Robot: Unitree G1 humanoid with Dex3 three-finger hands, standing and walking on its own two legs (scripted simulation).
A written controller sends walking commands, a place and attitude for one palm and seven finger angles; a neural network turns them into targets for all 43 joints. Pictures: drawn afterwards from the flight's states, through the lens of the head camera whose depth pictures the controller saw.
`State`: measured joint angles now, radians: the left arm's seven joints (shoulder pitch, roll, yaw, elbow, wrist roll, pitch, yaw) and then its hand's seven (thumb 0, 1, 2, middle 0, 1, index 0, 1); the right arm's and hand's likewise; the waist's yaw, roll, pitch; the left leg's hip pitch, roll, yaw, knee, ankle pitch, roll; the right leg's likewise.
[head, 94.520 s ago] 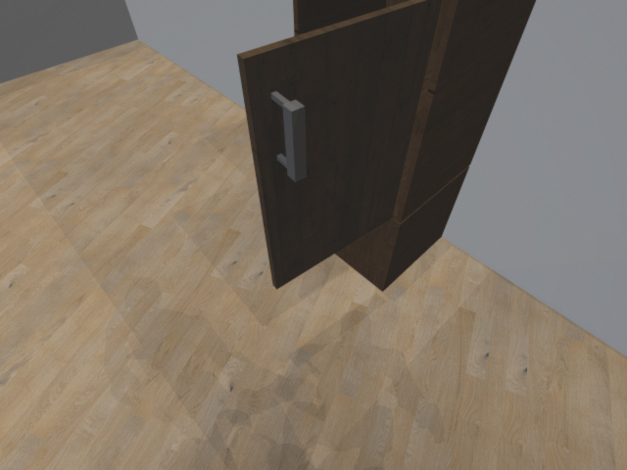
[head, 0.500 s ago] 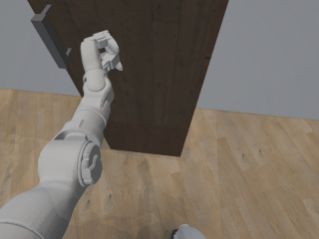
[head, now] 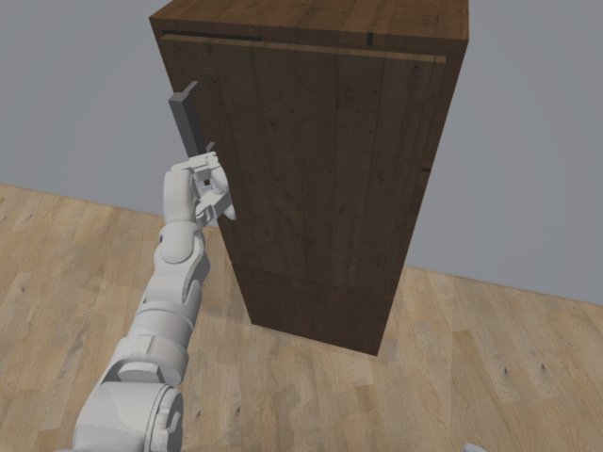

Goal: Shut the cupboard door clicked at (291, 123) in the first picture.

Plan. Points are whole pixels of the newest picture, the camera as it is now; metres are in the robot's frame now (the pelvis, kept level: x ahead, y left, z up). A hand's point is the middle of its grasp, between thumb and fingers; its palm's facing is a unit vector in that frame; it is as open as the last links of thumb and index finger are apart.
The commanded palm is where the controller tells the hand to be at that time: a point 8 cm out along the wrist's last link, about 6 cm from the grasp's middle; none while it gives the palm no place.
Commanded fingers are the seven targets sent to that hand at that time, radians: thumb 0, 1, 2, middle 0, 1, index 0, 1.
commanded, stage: draw the hand back to the body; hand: left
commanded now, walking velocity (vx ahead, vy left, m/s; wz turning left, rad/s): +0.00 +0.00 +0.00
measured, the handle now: (197, 126) +0.60 +0.19 +0.13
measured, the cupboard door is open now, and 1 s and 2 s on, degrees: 0 0 0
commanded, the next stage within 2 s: step back with the hand held close in 1.28 s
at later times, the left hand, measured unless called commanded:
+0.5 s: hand (109, 295) +0.26 +0.21 +0.15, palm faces +0.24 -0.94 -0.23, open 3.4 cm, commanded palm +0.22 +0.25 +0.17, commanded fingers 0.00 0.90 0.90 -0.72 -0.87 -0.72 -0.87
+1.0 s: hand out of the picture +0.16 +0.32 +0.17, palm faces +0.55 -0.72 -0.42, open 6.8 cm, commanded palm +0.12 +0.34 +0.19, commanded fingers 0.00 0.90 0.90 -0.20 -0.30 -0.20 -0.30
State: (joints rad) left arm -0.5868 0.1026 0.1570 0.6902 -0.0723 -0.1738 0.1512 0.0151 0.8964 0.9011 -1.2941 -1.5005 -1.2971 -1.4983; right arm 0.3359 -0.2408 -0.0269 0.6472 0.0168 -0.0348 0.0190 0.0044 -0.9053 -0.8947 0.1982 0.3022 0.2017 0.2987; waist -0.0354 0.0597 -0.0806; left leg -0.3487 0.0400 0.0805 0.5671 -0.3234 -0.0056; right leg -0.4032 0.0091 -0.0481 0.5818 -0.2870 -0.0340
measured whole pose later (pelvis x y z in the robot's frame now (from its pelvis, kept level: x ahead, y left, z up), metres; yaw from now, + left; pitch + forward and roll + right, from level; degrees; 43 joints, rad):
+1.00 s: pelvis +0.00 +0.03 +0.01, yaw +3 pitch -4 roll -1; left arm 0.49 0.34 0.37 -0.36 -0.06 -0.10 0.13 0.01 0.89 0.90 -0.32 -0.42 -0.32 -0.42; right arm 0.21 -0.23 0.00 0.64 0.01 -0.07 -0.06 0.01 -0.90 -0.89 0.20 0.30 0.20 0.30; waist 0.08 0.09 0.00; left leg -0.07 -0.01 0.05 0.42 -0.27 0.03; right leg -0.08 -0.03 -0.08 0.37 -0.21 0.01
